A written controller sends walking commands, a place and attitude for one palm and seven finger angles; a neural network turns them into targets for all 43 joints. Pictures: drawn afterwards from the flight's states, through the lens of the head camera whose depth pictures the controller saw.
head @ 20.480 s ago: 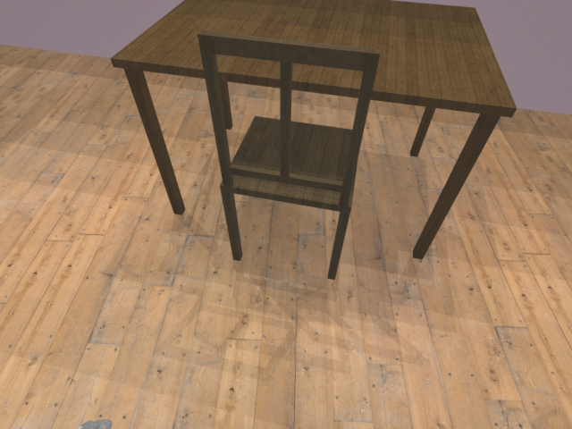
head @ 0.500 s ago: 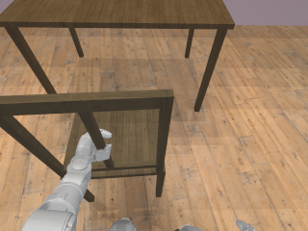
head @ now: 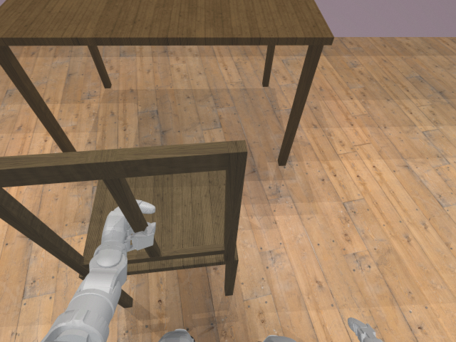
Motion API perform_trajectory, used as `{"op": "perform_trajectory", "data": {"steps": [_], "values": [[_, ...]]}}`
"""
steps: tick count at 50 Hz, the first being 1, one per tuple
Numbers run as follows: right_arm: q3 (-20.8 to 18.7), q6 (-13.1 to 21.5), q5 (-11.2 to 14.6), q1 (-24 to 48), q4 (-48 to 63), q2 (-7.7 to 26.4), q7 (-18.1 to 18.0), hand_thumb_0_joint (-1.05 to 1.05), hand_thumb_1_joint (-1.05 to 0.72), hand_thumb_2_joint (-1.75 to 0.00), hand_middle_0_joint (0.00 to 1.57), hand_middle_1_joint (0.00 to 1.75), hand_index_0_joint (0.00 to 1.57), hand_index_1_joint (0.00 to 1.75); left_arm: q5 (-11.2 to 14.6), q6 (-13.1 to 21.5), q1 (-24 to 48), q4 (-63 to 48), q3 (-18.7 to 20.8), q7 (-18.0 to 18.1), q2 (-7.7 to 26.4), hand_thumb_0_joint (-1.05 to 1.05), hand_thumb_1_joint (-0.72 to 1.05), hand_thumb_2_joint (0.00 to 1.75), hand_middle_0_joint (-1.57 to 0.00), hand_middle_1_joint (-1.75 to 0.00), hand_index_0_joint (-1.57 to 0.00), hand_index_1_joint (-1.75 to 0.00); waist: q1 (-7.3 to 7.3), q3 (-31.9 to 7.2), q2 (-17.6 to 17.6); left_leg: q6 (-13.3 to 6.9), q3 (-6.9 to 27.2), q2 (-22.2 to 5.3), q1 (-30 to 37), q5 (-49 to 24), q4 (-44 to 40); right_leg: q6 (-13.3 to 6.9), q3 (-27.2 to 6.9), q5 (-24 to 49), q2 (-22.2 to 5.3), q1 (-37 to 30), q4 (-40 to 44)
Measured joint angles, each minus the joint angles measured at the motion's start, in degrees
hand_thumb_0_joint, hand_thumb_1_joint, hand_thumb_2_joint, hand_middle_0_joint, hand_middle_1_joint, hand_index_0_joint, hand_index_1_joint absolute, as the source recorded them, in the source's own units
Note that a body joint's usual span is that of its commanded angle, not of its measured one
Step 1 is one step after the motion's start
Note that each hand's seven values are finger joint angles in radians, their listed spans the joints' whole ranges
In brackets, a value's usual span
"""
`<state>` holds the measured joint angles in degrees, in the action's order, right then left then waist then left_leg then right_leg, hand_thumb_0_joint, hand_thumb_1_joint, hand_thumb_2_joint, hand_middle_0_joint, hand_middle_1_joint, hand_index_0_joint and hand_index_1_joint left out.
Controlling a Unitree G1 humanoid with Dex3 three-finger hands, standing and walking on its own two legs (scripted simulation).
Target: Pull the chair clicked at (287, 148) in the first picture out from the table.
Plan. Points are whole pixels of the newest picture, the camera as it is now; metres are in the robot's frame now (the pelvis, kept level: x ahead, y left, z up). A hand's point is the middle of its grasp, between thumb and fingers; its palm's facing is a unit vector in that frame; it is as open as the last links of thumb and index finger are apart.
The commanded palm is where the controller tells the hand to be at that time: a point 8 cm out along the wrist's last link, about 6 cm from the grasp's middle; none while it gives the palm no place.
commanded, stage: stop walking, hand still on the chair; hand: left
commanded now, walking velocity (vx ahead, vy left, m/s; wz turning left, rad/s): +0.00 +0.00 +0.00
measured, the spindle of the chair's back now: (138, 223) +0.34 +0.19 -0.06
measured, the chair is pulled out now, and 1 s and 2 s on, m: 0.50 0.50 0.50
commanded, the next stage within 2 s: open the thumb and straighten the fingers in 0.70 s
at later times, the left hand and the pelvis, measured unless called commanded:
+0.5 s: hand (147, 232) +0.32 +0.17 -0.06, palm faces +0.11 -0.97 -0.20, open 5.9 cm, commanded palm +0.30 +0.22 -0.04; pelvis +0.06 +0.00 +0.01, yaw -1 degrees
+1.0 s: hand (145, 231) +0.33 +0.18 -0.06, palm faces +0.09 -0.98 -0.19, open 7.1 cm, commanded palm +0.30 +0.22 -0.03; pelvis +0.07 +0.01 +0.00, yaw +0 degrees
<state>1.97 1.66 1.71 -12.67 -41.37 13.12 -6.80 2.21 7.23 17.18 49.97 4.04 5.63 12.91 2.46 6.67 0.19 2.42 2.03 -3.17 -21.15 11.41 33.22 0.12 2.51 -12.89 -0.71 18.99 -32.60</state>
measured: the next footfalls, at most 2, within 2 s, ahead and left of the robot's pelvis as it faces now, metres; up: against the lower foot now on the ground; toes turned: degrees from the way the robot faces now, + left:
none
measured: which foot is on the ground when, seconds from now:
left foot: down 0.00-1.00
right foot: down 0.00-1.00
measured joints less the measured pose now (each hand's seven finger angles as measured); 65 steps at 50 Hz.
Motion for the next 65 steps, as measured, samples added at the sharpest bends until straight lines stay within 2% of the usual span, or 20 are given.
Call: {"op": "perform_trajectory", "data": {"steps": [13,26,41,45,50,56,60,65], "values": [[-0.26,-0.35,-0.13,1.03,0.21,-0.62,0.58,0.01,-0.9,-0.9,0.2,0.3,0.2,0.3,0.17,-1.07,-8.36,-6.72,-1.02,0.1,-1.34,0.1,0.59,0.77,-0.3,-1.28,-0.49,-1.44,-1.16,-1.31,-0.13,0.31,-0.57,-0.56,6.07,0.76,-4.86,0.11,-0.25,0.13,0.53,-6.49,6.18],[-0.44,-1.75,-0.38,2.78,1.71,-0.82,1.13,0.0,-0.9,-0.9,0.2,0.3,0.2,0.3,0.11,-1.28,-13.18,-8.9,-1.72,-0.1,-2.55,0.11,0.59,0.76,-0.29,-1.27,-0.49,-1.44,-1.71,-3.52,0.46,0.14,-1.06,-0.25,8.85,1.94,-6.59,0.32,-0.53,-1.04,0.17,-9.13,7.78],[-0.7,-3.4,-0.37,1.26,1.55,-0.55,1.14,0.0,-0.9,-0.9,0.2,0.3,0.2,0.3,0.35,-1.41,-15.6,-10.74,-1.94,0.08,-2.86,0.1,0.59,0.76,-0.29,-1.25,-0.49,-1.44,-1.17,-3.85,0.86,-0.04,-1.16,0.0,9.73,2.49,-6.88,0.51,-0.55,-1.58,-0.1,-10.04,8.13],[-0.99,-2.52,0.93,0.45,2.09,0.08,3.49,0.01,-0.9,-0.9,0.2,0.3,0.2,0.3,1.19,-2.08,-18.22,-14.47,-1.39,-0.4,-2.22,0.09,0.57,0.75,-0.31,-1.28,-0.49,-1.44,0.76,-7.07,0.5,-0.26,-0.5,0.71,4.43,3.58,-3.56,0.69,0.03,-3.55,-0.85,-4.62,3.75],[-2.2,-0.32,0.6,-0.23,3.52,1.29,4.25,0.01,-0.9,-0.9,0.2,0.3,0.2,0.3,1.5,-3.01,-21.09,-21.04,-1.06,-0.97,-1.59,0.06,0.39,0.66,-0.37,-1.34,-0.49,-1.44,1.27,-8.73,0.92,-0.51,-0.59,0.82,-1.66,6.38,2.44,0.87,-0.29,-6.23,-1.05,1.51,-2.17],[-2.78,1.09,0.06,-0.35,4.28,2.15,3.32,0.01,-0.9,-0.9,0.2,0.3,0.2,0.3,1.54,-6.98,-21.99,-25.47,-0.46,-0.67,-1.99,0.03,-0.06,0.44,-0.41,-1.33,-0.47,-1.38,0.85,-10.12,1.58,-0.87,-0.79,1.16,-6.2,8.79,7.15,1.3,-0.67,-8.56,-1.46,6.05,-6.81],[-2.68,2.03,-0.18,-0.16,4.74,2.04,2.61,0.01,-0.9,-0.9,0.2,0.3,0.2,0.3,1.69,-9.57,-21.94,-27.41,-0.43,-0.52,-2.07,0.01,-0.3,0.32,-0.39,-1.19,-0.42,-1.22,0.55,-10.59,2.13,-1.07,-0.67,1.39,-7.94,9.93,9.14,1.51,-0.61,-9.65,-1.71,7.58,-8.56],[-2.13,2.87,-0.49,0.02,5.25,1.44,2.21,0.01,-0.9,-0.9,0.2,0.3,0.2,0.3,1.61,-11.72,-21.72,-29.41,-0.94,-0.68,-2.54,0.0,-0.45,0.25,-0.31,-0.93,-0.32,-0.93,0.18,-11.35,2.45,-1.2,-0.51,1.67,-9.34,11.01,10.78,1.72,-0.48,-10.75,-2.01,8.79,-10.05]]}}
